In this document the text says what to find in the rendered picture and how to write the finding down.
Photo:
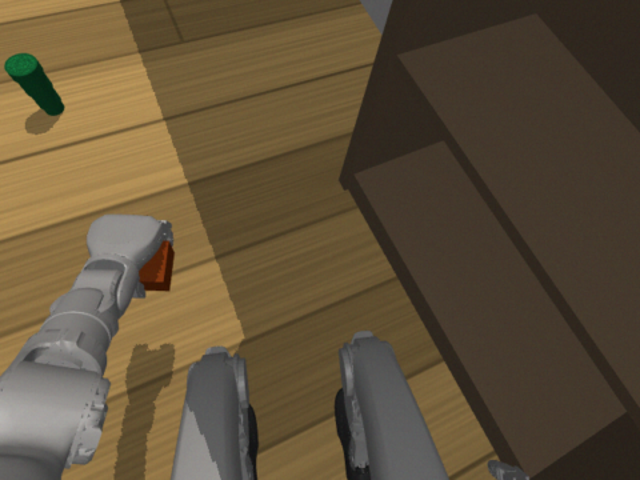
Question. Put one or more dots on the right robot foot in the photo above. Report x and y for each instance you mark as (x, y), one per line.
(343, 431)

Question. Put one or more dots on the left robot arm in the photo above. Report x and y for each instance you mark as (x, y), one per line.
(52, 396)

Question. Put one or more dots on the left robot hand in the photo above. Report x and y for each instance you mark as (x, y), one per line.
(134, 237)

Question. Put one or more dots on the bookshelf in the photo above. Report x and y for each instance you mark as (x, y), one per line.
(496, 160)

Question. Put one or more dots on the right robot hand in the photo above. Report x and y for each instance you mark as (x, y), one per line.
(503, 471)

